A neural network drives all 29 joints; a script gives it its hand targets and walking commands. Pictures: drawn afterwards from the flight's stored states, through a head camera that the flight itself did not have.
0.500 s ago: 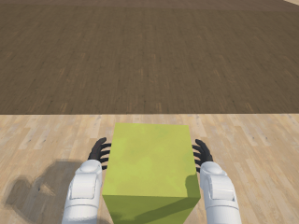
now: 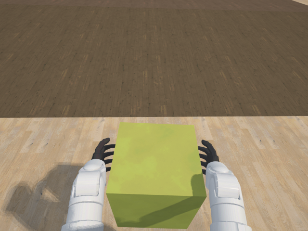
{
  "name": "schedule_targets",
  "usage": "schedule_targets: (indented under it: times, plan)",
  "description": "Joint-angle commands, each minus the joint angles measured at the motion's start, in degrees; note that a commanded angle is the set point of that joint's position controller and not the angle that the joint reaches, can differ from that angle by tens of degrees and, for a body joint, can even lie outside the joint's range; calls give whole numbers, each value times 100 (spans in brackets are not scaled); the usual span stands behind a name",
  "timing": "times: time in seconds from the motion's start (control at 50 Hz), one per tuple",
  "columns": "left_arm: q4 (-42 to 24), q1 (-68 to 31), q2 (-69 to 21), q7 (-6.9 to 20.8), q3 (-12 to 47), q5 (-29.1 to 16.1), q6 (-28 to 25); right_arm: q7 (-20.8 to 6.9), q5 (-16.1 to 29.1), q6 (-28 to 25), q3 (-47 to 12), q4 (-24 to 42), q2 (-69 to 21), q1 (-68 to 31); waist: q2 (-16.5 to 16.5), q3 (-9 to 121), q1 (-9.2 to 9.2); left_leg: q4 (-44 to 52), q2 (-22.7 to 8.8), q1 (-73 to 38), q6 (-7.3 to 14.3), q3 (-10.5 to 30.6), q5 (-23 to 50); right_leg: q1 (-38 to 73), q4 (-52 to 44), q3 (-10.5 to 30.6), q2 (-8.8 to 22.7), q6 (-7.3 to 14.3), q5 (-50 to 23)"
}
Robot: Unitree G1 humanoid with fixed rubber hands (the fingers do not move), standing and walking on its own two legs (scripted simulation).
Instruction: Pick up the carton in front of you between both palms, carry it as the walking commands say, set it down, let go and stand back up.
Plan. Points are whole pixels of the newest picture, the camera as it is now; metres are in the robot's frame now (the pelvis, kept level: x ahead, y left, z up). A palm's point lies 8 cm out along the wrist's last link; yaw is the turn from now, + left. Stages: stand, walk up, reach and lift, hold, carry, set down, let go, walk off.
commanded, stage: hold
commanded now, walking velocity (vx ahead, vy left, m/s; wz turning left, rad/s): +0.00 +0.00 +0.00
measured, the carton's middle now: (154, 177) +0.30 +0.00 -0.02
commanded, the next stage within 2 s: carry in 0.72 s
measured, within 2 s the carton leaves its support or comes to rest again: neither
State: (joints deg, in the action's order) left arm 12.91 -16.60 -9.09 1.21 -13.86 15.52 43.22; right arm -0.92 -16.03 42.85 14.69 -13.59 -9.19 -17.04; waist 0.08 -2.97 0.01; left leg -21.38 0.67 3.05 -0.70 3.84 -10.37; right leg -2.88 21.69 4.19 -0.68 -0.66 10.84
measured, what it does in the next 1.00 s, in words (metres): shifts its weight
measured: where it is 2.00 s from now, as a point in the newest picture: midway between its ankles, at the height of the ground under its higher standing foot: (154, 191)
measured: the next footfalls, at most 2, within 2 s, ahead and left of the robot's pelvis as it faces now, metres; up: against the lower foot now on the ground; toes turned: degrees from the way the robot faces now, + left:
left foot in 1.20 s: +0.20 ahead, +0.08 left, +0.00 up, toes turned +8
right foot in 1.58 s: +0.54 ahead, -0.14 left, +0.00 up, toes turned -12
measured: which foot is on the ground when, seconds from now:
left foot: down 0.00-1.00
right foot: down 0.00-1.00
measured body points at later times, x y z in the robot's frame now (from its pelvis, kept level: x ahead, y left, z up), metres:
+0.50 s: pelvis +0.01 +0.00 +0.00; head -0.03 +0.00 +0.45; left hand +0.31 +0.15 +0.04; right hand +0.31 -0.15 +0.04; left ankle +0.03 +0.13 -0.74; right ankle +0.02 -0.13 -0.74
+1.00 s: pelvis +0.06 -0.01 -0.01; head +0.01 -0.01 +0.43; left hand +0.35 +0.14 +0.08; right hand +0.35 -0.17 +0.08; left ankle +0.03 +0.13 -0.74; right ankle +0.02 -0.13 -0.74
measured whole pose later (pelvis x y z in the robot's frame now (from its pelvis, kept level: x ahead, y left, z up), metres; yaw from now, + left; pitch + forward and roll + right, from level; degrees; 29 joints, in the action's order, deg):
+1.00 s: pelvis +0.06 -0.01 -0.01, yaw -1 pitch +3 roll +0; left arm -7.1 -9.1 -7.6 -1.6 -7.8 8.9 52.4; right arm 2.4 -9.8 52.4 6.9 5.9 -7.8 -10.2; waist -0.2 10.5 0.2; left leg -31.8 -0.4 15.3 -0.8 2.1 -19.5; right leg -16.3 33.2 1.0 0.6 -0.1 20.2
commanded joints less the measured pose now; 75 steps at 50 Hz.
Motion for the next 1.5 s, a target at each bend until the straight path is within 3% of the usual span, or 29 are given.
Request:
schedule_targets:
  times: [0.0, 0.32, 0.68, 0.7, 0.74, 0.76, 0.82, 0.84, 0.9, 0.96, 0.98, 1.0, 1.02, 1.04, 1.06, 1.08, 1.1, 1.12, 1.14, 1.18, 1.2, 1.22, 1.24, 1.26, 1.28, 1.3, 1.34, 1.4, 1.48]
  plan:
    - [-196, -2790, -5095, 1205, 3130, -1330, -160, -1270, 1368, -137, -3178, 177, -5054, -2799, -5, 1323, 2, 366, 454, -334, 35, -43, 397, 66, -424, -76, -456, 47, -401]
    - [-624, -2252, -4983, 1151, 3274, -1428, -112, -1207, 1467, -88, -3317, 601, -4963, -2232, -4, 1391, -3, 377, 485, -499, 12, 2, 1086, 278, -433, -23, -486, 17, -1079]
    - [-611, -2347, -4940, 1158, 3288, -1424, -133, -1191, 1456, -96, -3332, 590, -4961, -2309, 1, 1296, 5, 374, 486, -382, 32, -15, 739, 196, -427, -31, -479, 20, -770]
    - [-556, -2692, -4993, 1163, 3365, -1548, -93, -1192, 1562, -51, -3417, 578, -5007, -2567, -53, 1550, 12, -53, -655, 271, 78, -106, -40, -436, -39, -53, 576, 98, 96]
    - [-715, -2690, -5043, 1154, 3530, -1656, -65, -1177, 1688, -22, -3550, 758, -5040, -2594, -55, 1408, 11, 260, -518, 831, 98, 148, -2528, -1020, -295, 132, 462, 164, 2475]
    - [-885, -2789, -5090, 1134, 3647, -1727, -41, -1160, 1766, 3, -3675, 905, -5081, -2684, -30, 1299, 4, 227, -504, 1013, 118, 158, -3044, -1264, -267, 137, 426, 187, 2973]
    - [-1316, -2679, -5124, 1036, 4005, -1932, 104, -1052, 1975, 147, -4059, 1337, -5102, -2655, -84, 1757, 11, -75, -553, 939, 213, 69, -1978, -1202, 124, -54, 431, 227, 1866]
    - [-1480, -2616, -5140, 1003, 4136, -2026, 188, -1012, 2040, 236, -4182, 1505, -5122, -2542, -101, 1976, -3, -83, -613, 937, 268, 159, -1944, -1135, 259, -73, 441, 238, 1743]
    - [-2091, -2513, -5036, 873, 4447, -2201, 535, -862, 2181, 591, -4478, 2103, -5022, -2379, -321, 1827, -38, 100, -894, 1049, 438, 664, -2782, -1702, 602, -90, 444, 241, 2150]
    - [-2570, -2260, -4839, 697, 4569, -2324, 945, -648, 2266, 997, -4581, 2520, -4852, -2060, -681, 1715, -43, 237, -1150, 968, 636, 966, -2360, -1920, 929, -548, 252, 164, 1497]
    - [-2740, -2157, -4766, 624, 4605, -2363, 1082, -558, 2278, 1126, -4588, 2679, -4781, -1942, -733, 1700, -27, 53, -1159, 1100, 673, 881, -1991, -1697, 738, -631, 251, 156, 1319]
    - [-2863, -2009, -4703, 538, 4595, -2389, 1214, -465, 2285, 1262, -4586, 2831, -4707, -1809, -481, 1666, 5, -399, -963, 1449, 588, 457, -1468, -1247, 437, -503, 359, 190, 1179]
    - [-2926, -1782, -4628, 433, 4531, -2385, 1335, -383, 2304, 1402, -4598, 3016, -4654, -1714, 325, 1686, 71, -1435, -564, 2114, 363, -283, -736, -560, 203, 172, 782, 391, 754]
    - [-2969, -1395, -4497, 307, 4450, -2353, 1449, -300, 2361, 1555, -4641, 3195, -4612, -1552, 1387, 1753, 113, -2481, -211, 3331, 61, -882, -880, 494, 48, 1213, 1426, 788, -353]
    - [-3070, -1052, -4441, 172, 4396, -2302, 1551, -219, 2467, 1685, -4706, 3421, -4486, -1512, 1788, 1568, 137, -2681, -117, 4268, -60, -1077, -2013, 1036, -124, 1962, 1917, 1173, -1609]
    - [-3329, -936, -4409, 39, 4339, -2282, 1649, -131, 2582, 1783, -4783, 3645, -4425, -1536, 1350, 1452, 203, -2564, -200, 4614, -43, -1021, -2429, 1311, -106, 2095, 2026, 1358, -2399]
    - [-3661, -933, -4445, -82, 4346, -2302, 1742, -42, 2671, 1856, -4810, 3835, -4471, -1420, 932, 1512, 244, -2221, -220, 4665, -17, -1053, -2389, 1551, -46, 1909, 2016, 1352, -2678]
    - [-4004, -922, -4514, -180, 4394, -2367, 1822, 46, 2736, 1912, -4800, 4024, -4541, -1205, 795, 1653, 225, -1708, -217, 4310, 28, -1116, -2079, 1512, -27, 1543, 1929, 1197, -2481]
    - [-4313, -878, -4567, -263, 4470, -2454, 1885, 137, 2759, 1957, -4754, 4196, -4598, -945, 858, 1820, 183, -1224, -107, 3631, 49, -1272, -1537, 1200, -30, 1112, 1761, 1003, -2177]
    - [-4765, -550, -4553, -384, 4587, -2603, 1973, 329, 2672, 2006, -4572, 4450, -4657, -396, 626, 2348, 11, -36, 175, 557, 106, -1596, -61, -515, 667, -321, 1171, 475, -1791]
    - [-4978, -434, -4446, -433, 4611, -2646, 2012, 437, 2571, 2025, -4410, 4504, -4571, 2, 101, 2728, -90, 87, -336, -1230, 284, -943, -170, -1771, 1625, -816, 890, 236, -1199]
    - [-5251, -687, -4244, -476, 4618, -2752, 2091, 578, 2380, 2014, -4226, 4497, -4372, 131, -1481, 2638, -122, 812, -1903, -1793, 834, 1641, -479, -3133, 3206, -1359, 309, -30, 293]
    - [-5291, -922, -4088, -521, 4659, -2871, 2139, 702, 2282, 2033, -4099, 4541, -4311, -14, -1702, 2394, -131, 756, -2553, -2131, 1462, 2602, 652, -4188, 3960, -906, 96, 51, 1815]
    - [-5194, -771, -3988, -592, 4641, -2928, 2157, 799, 2297, 2085, -4037, 4765, -4196, -16, -924, 2182, -137, 549, -2602, -1991, 1588, 2272, 1188, -4535, 4514, -596, 474, 153, 1940]
    - [-5087, -532, -3912, -670, 4503, -2860, 2165, 885, 2326, 2119, -4043, 4924, -4050, -89, -479, 2119, -144, 526, -2437, -1829, 1485, 1816, 1408, -4639, 4641, -521, 659, 195, 1722]
    - [-4968, -347, -3851, -753, 4359, -2792, 2168, 955, 2370, 2136, -4063, 4993, -3915, -142, -144, 2020, -120, 677, -2278, -1619, 1271, 1383, 1166, -4621, 4309, -524, 764, 195, 1435]
    - [-4750, 18, -3718, -934, 4074, -2589, 2135, 1038, 2470, 2141, -4118, 5066, -3703, -118, -237, 1785, -118, 933, -1939, -1234, 967, 583, 1249, -4302, 3422, -805, 680, 111, 951]
    - [-4573, 467, -3444, -1187, 3766, -2236, 2069, 1082, 2602, 2124, -4179, 5024, -3378, 87, -555, 1526, -102, 1072, -1626, -782, 846, -201, 1363, -3765, 2317, -1151, 478, 23, 334]
    - [-4719, 528, -3334, -1247, 3820, -2192, 2048, 1035, 2726, 2089, -4274, 4990, -3255, 255, -1061, 1102, -83, 1060, -1434, 9, 564, -872, 1771, -2539, 1083, -1692, 227, 161, -479]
